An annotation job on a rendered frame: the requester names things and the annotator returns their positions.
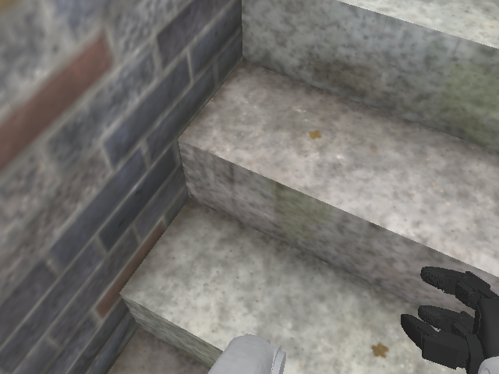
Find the right robot forearm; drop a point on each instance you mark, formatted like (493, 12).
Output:
(489, 366)

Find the robot left thigh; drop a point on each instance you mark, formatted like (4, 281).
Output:
(250, 354)

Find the robot right hand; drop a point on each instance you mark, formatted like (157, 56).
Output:
(463, 341)

